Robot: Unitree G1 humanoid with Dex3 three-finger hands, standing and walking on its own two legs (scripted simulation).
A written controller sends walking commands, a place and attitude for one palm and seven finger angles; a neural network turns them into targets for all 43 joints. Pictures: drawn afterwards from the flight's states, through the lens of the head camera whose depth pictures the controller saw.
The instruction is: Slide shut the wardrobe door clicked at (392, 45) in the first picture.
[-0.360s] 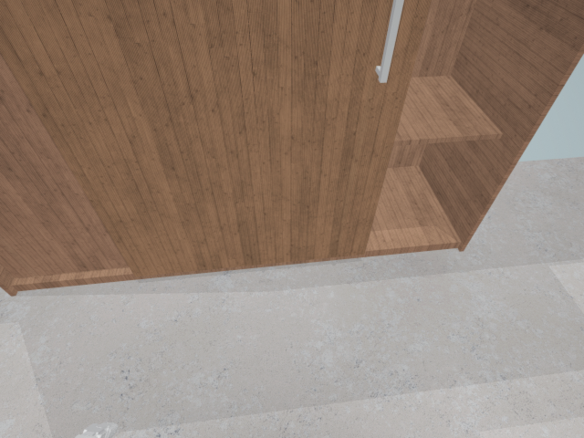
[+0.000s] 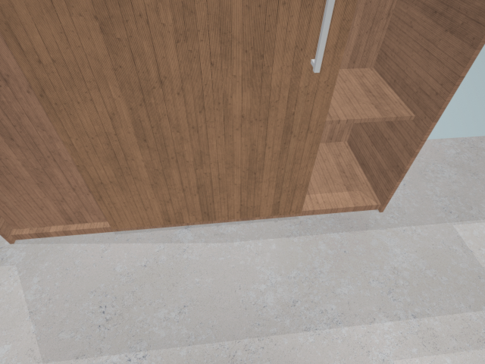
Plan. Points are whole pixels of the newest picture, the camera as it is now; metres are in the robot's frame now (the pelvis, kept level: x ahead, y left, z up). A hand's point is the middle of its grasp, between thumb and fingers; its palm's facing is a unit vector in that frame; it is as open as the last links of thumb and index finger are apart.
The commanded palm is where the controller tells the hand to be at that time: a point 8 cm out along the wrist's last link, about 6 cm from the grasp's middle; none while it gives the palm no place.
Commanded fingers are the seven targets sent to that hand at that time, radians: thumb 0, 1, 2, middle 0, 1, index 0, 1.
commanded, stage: stand and wait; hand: left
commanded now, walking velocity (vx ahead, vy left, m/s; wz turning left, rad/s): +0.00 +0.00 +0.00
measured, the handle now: (323, 23) +0.91 -0.16 +0.19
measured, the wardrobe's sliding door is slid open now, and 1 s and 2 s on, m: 0.44 0.44 0.44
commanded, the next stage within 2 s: look at it before walking up in 0.46 s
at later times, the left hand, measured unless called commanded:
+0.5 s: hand out of the picture +0.07 +0.25 -0.15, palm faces -0.03 -0.94 -0.34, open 7.4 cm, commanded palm none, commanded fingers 0.00 0.90 0.90 -0.20 -0.30 -0.20 -0.30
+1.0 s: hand out of the picture +0.06 +0.25 -0.15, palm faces -0.02 -0.94 -0.33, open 7.4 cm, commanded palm none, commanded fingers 0.00 0.90 0.90 -0.20 -0.30 -0.20 -0.30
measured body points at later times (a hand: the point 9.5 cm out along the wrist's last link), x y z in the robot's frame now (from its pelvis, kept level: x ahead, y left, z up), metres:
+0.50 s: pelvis -0.01 +0.00 +0.00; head -0.01 +0.00 +0.45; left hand +0.07 +0.30 -0.13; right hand +0.06 -0.30 -0.13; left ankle +0.01 +0.13 -0.74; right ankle +0.01 -0.12 -0.74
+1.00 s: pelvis -0.01 +0.00 +0.00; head +0.00 +0.00 +0.45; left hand +0.07 +0.30 -0.13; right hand +0.08 -0.29 -0.13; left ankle +0.01 +0.13 -0.74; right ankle +0.01 -0.12 -0.74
